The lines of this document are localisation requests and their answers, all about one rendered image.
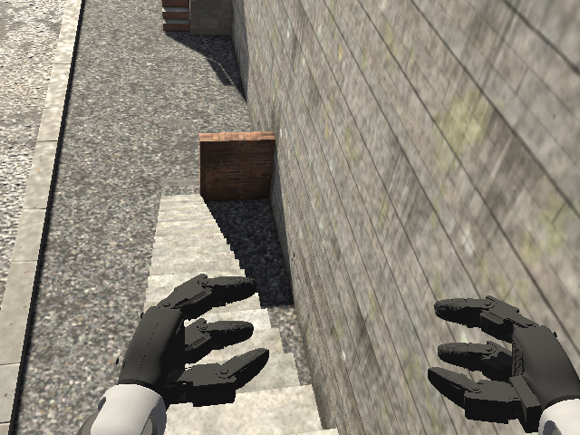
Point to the robot left hand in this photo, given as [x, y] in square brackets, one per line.
[162, 345]

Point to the right robot forearm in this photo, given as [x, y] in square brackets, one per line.
[562, 418]

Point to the robot right hand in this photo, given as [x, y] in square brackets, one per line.
[534, 376]

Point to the left robot forearm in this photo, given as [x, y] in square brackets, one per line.
[127, 409]

